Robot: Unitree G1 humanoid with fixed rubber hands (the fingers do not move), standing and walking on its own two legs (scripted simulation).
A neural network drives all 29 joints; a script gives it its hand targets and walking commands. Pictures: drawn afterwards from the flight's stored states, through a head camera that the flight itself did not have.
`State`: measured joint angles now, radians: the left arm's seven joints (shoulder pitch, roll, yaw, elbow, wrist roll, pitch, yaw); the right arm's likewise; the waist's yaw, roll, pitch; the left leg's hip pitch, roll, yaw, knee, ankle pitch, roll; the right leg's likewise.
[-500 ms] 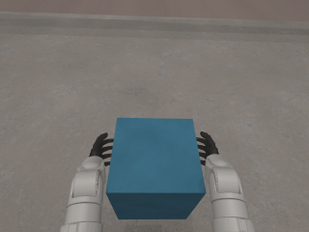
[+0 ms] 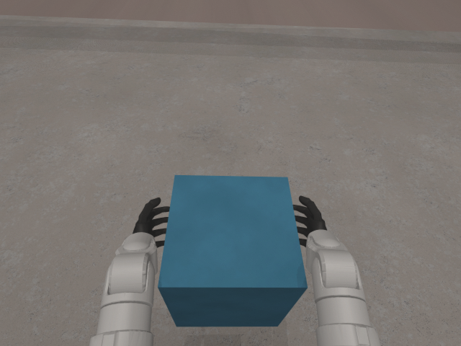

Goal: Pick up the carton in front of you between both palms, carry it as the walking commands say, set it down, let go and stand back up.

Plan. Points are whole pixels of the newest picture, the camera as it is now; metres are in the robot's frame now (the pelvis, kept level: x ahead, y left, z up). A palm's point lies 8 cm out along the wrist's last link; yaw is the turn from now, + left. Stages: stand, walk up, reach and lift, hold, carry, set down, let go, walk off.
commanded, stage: carry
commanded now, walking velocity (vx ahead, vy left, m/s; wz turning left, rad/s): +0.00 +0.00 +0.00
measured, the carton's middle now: (229, 255) +0.29 +0.00 -0.04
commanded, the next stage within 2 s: hold in 0.14 s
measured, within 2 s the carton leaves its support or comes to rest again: neither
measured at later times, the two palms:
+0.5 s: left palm (130, 252) +0.26 +0.17 +0.04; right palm (302, 229) +0.30 -0.13 +0.05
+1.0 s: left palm (154, 270) +0.32 +0.17 -0.16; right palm (281, 258) +0.34 -0.13 -0.15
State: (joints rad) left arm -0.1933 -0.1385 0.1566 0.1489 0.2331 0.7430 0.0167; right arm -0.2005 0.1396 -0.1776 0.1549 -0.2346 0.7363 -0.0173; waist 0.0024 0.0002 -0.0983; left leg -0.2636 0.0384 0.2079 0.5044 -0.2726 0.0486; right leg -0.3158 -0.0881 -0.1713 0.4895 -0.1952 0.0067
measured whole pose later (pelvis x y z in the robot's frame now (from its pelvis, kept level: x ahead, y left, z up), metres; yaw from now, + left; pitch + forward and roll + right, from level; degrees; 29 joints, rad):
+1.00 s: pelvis -0.05 -0.04 -0.08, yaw +10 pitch +24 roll -1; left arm -0.66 -0.05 0.36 0.64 0.26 0.15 -0.03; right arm -0.57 0.19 -0.45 0.50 -0.25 0.17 -0.07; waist -0.03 0.00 0.05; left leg -1.09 -0.07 -0.07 1.00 -0.33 0.00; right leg -1.09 0.06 0.04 0.98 -0.32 0.00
